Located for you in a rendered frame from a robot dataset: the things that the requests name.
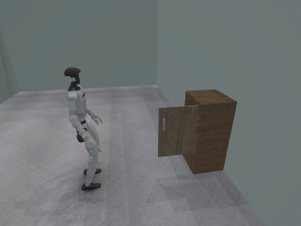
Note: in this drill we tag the handle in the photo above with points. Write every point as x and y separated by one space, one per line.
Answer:
164 125

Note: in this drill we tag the left robot hand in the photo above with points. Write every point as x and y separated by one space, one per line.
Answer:
95 117

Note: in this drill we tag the robot right forearm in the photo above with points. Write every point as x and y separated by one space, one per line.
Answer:
79 128

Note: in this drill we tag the robot right upper arm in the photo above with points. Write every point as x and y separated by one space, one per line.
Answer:
73 99

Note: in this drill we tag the cupboard door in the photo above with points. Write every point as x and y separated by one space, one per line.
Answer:
180 132

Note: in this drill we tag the right robot shin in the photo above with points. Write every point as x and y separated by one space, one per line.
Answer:
91 169

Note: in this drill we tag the robot head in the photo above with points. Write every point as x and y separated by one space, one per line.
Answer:
73 73

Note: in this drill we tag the robot left forearm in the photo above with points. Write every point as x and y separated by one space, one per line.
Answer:
89 111

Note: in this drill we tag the right robot hand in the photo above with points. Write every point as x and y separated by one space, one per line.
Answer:
92 144

